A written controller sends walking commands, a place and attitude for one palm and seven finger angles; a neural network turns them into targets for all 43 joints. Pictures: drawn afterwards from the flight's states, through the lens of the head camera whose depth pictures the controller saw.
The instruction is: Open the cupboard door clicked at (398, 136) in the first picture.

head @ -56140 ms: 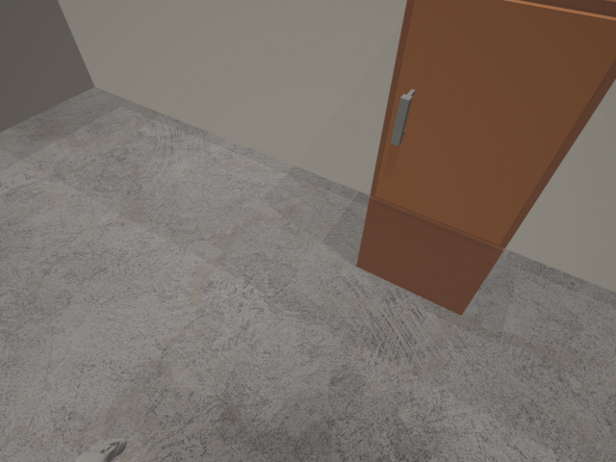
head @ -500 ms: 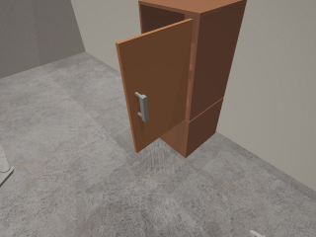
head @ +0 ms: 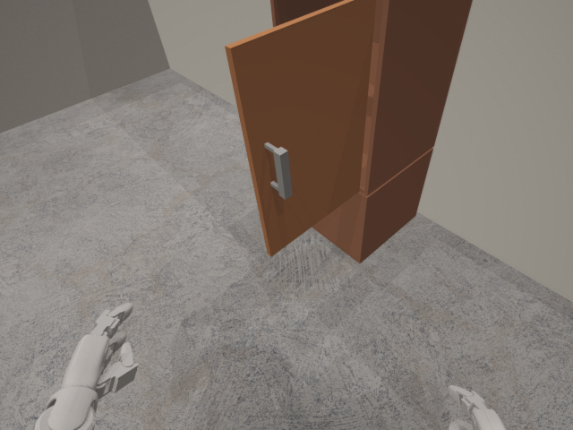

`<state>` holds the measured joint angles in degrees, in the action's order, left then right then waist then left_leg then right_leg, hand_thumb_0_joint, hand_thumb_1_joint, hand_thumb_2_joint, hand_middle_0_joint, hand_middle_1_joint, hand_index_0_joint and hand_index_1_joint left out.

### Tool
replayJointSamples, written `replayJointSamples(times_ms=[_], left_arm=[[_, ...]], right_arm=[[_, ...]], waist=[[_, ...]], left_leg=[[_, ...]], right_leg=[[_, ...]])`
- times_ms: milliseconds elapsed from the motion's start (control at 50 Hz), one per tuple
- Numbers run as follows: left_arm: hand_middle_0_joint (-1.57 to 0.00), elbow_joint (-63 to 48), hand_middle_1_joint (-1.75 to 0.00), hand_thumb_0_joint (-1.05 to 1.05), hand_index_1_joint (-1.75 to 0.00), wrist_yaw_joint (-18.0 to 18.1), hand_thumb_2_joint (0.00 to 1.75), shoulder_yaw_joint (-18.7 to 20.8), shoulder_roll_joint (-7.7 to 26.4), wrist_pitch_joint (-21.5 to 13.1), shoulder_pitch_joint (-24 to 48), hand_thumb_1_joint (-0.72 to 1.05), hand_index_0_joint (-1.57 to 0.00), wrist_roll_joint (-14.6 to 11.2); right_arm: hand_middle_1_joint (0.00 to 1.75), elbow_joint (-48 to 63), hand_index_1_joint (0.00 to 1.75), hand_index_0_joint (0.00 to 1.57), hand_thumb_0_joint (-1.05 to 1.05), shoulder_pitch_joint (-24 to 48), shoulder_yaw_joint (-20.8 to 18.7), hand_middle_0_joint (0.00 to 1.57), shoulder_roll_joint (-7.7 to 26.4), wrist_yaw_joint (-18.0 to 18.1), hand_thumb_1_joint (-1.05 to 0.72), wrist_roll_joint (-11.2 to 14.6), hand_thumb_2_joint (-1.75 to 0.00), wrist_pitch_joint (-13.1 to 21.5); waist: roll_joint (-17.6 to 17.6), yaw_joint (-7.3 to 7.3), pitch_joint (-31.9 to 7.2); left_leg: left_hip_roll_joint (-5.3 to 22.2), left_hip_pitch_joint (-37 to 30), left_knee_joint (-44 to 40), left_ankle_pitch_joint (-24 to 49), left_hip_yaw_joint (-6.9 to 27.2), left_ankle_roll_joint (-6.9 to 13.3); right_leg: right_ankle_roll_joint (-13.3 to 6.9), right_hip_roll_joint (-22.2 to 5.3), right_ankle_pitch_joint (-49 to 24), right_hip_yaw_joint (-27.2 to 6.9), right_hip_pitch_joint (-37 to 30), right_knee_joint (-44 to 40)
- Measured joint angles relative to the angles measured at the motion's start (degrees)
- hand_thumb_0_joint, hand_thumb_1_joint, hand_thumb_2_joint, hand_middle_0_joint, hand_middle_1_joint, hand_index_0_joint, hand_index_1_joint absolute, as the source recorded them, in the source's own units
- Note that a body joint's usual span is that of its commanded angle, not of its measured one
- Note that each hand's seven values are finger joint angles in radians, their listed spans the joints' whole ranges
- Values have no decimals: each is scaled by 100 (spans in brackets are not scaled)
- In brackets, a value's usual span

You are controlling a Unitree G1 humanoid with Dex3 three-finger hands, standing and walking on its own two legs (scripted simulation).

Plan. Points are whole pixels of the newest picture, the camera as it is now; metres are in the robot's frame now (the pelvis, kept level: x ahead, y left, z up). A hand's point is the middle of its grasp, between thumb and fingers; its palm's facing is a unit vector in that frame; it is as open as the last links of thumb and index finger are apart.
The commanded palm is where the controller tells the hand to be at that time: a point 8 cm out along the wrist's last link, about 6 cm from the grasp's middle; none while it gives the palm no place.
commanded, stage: let the arm hang, fingers relaxed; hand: left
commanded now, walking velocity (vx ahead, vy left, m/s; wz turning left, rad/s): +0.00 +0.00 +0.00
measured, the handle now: (277, 170) +0.66 +0.06 -0.02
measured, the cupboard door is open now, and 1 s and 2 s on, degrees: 91 91 91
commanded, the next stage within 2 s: look to check the result in 0.94 s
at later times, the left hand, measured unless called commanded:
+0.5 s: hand out of the picture -0.01 +0.23 -0.15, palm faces +0.01 -0.96 -0.29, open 7.3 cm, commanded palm none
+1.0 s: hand out of the picture +0.03 +0.21 -0.15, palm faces -0.01 -0.98 -0.21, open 7.3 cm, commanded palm none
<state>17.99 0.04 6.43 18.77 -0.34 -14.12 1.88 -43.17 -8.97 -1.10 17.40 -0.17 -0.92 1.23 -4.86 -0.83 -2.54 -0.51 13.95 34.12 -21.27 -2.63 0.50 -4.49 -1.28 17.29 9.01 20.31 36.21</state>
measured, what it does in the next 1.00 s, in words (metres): stands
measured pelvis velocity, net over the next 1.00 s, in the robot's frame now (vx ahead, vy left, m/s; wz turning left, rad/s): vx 0.00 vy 0.03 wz -0.03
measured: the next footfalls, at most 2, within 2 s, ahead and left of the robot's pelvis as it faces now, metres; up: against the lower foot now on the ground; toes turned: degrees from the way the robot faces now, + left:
none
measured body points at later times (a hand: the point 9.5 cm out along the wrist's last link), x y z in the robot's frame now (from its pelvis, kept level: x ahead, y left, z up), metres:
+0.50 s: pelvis -0.02 +0.02 +0.02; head -0.01 +0.00 +0.47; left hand -0.01 +0.28 -0.12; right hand -0.04 -0.20 -0.15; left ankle -0.03 +0.12 -0.73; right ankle +0.03 -0.07 -0.73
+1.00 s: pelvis +0.00 +0.03 +0.02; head +0.00 +0.02 +0.47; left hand +0.03 +0.26 -0.14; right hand -0.02 -0.21 -0.14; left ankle -0.03 +0.12 -0.73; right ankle +0.03 -0.07 -0.73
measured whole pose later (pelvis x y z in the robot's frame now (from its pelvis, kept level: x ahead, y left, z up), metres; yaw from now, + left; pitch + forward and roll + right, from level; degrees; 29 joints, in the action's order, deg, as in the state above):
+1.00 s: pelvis +0.00 +0.03 +0.02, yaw -2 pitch -1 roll +0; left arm 66.3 1.1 0.9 9.9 -0.7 -11.7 0.6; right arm -66.1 -16.3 0.3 10.9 2.0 -1.3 0.5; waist -0.7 -0.5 1.9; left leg -1.5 4.8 20.0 -14.1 -4.5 2.3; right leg -2.2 -0.7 8.9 7.1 11.2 21.3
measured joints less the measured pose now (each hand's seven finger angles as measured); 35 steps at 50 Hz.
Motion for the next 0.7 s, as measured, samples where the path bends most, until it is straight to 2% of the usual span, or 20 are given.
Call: replayJointSamples(times_ms=[40, 100, 140, 160, 220, 260, 460, 700], left_arm=[[-20, 983, -30, 1, -30, -48, 90, -291, -286, 192, 135, 91, -20, -4], [-20, 2085, -30, 1, -30, -67, 90, -611, -680, 325, 136, 91, -20, -36], [-20, 2667, -30, 1, -30, -59, 90, -752, -908, 337, 63, 91, -20, -65], [-21, 2868, -30, 0, -30, 17, 90, -665, -998, 279, 37, 93, -20, -158], [-21, 3288, -30, -5, -30, 121, 90, -523, -882, 124, 86, 100, -21, -173], [-21, 3600, -30, -5, -30, 103, 90, -529, -800, 112, 57, 100, -21, -144], [-21, 4601, -30, -1, -30, 103, 90, -511, -641, 95, -105, 93, -20, -136], [-20, 4785, -30, 0, -30, 115, 90, -529, -806, 27, 15, 91, -20, -130]], right_arm=[[30, -190, 30, 21, 1, -29, 60, 20, -92, -11, -91, -52, -90, -112], [30, -521, 30, 20, 1, -177, 198, 20, -274, -12, -91, -97, -90, -189], [30, -781, 30, 21, 1, -301, 263, 20, -393, 14, -91, -102, -90, -223], [30, -914, 30, 21, 1, -378, 277, 20, -456, 36, -91, -98, -90, -236], [30, -1312, 30, 20, 1, -608, 292, 20, -610, 94, -91, -78, -90, -283], [30, -1521, 30, 21, 1, -725, 257, 20, -649, 124, -91, -79, -90, -308], [30, -2013, 30, 20, 1, -928, 171, 20, -699, 161, -91, -52, -90, -239], [30, -2230, 30, 20, 1, -897, 157, 20, -749, 157, -91, -50, -90, -171]], waist=[[167, -62, 157], [478, -74, 436], [646, -49, 588], [709, -30, 640], [782, 86, 714], [710, 103, 676], [266, 70, 495], [327, 66, 413]], left_leg=[[-63, -33, -94, 64, -19, 14], [-56, -139, -313, 247, -44, 25], [-26, -223, -489, 358, -39, 17], [-10, -246, -566, 410, -17, 11], [27, -336, -757, 544, 53, -5], [45, -407, -840, 584, 61, 3], [-26, -724, -1174, 723, -80, 113], [-61, -756, -1263, 747, -190, 163]], right_leg=[[28, -61, -18, -24, 16, 23], [39, -32, -194, -45, -101, -228], [41, 17, -346, -34, -218, -479], [39, 40, -421, -10, -275, -611], [28, 99, -622, 65, -465, -974], [34, 132, -720, 75, -586, -1162], [130, 100, -894, -71, -835, -1445], [177, 80, -913, -186, -789, -1440]])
